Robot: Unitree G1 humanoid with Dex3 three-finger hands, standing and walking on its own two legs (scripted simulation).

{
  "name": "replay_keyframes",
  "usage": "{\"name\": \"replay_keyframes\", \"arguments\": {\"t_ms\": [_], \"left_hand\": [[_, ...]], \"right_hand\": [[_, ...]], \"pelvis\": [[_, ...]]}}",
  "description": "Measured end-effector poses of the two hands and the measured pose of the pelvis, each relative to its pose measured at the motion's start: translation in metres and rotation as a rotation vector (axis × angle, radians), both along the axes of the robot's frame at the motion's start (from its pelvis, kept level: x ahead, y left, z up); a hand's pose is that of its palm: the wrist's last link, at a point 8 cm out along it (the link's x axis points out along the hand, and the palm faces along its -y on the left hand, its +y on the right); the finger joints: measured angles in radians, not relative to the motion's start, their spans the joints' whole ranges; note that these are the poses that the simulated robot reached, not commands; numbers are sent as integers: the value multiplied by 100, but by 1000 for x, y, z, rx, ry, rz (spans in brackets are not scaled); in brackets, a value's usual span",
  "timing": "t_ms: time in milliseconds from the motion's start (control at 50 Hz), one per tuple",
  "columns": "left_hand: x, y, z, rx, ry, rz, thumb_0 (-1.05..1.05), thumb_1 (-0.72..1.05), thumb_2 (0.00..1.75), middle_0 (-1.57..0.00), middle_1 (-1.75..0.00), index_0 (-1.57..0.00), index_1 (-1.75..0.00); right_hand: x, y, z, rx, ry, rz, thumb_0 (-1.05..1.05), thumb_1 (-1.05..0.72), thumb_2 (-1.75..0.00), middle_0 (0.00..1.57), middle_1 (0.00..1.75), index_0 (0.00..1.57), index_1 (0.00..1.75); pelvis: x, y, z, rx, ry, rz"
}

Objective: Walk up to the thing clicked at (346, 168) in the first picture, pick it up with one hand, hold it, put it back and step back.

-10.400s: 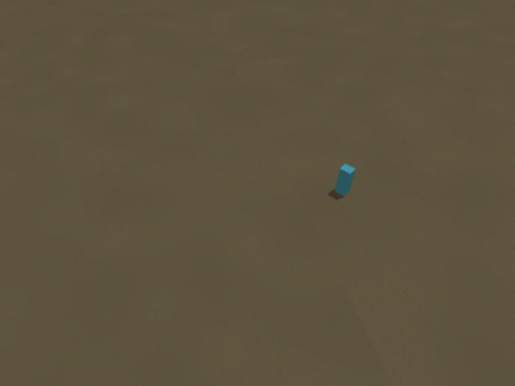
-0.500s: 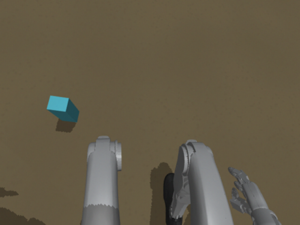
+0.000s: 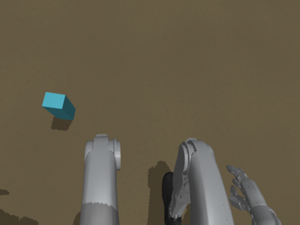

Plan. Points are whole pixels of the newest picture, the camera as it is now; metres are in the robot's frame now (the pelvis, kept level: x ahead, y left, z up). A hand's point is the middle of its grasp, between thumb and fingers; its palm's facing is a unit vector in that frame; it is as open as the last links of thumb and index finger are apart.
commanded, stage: go down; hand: left
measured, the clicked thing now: (61, 107) +0.43 +0.34 -0.30
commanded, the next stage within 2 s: none
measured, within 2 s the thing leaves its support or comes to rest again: neither
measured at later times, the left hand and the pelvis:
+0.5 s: hand out of the picture +0.30 +0.52 +0.01, palm faces +0.47 -0.88 -0.06, open 17.5 cm; pelvis -0.01 +0.00 -0.02, yaw -1 degrees
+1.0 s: hand out of the picture +0.29 +0.53 +0.01, palm faces +0.50 -0.87 -0.04, open 17.5 cm; pelvis -0.01 +0.00 -0.03, yaw -2 degrees
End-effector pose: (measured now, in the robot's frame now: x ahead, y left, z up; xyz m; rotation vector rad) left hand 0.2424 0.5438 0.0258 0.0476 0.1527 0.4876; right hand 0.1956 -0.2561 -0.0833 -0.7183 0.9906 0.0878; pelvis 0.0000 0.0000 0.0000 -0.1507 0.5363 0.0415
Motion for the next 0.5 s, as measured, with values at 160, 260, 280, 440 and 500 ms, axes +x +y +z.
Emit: {"name": "replay_keyframes", "arguments": {"t_ms": [160, 260, 280, 440, 500], "left_hand": [[1, 4, 0, 5, -27, 4, -2, -58, 8, -5, -11, -7, -10], [4, 6, 0, 5, -38, 7, -2, -57, 8, -6, -11, -7, -10], [4, 7, -1, 6, -39, 7, -2, -57, 8, -6, -11, -7, -10], [9, 12, -5, 7, -61, 8, -2, -58, 8, -6, -11, -7, -10], [10, 14, -7, 8, -65, 6, -2, -58, 8, -6, -11, -7, -10]], "right_hand": [[-1, 0, -5, -4, 9, 18, 1, -90, -90, 21, 30, 21, 30], [-3, -1, -8, -9, 17, 27, 1, -90, -90, 21, 30, 21, 30], [-4, -1, -9, -10, 19, 29, 1, -90, -90, 21, 30, 21, 30], [-10, -3, -12, -25, 37, 34, 1, -90, -90, 21, 30, 21, 30], [-12, -3, -12, -31, 43, 34, 1, -90, -90, 21, 30, 21, 30]], "pelvis": [[-2, -1, -6, -1, -10, 0], [-3, -2, -9, -3, -20, -4], [-3, -2, -10, -4, -22, -4], [-5, -1, -16, -10, -33, -11], [-5, 0, -17, -15, -37, -11]]}}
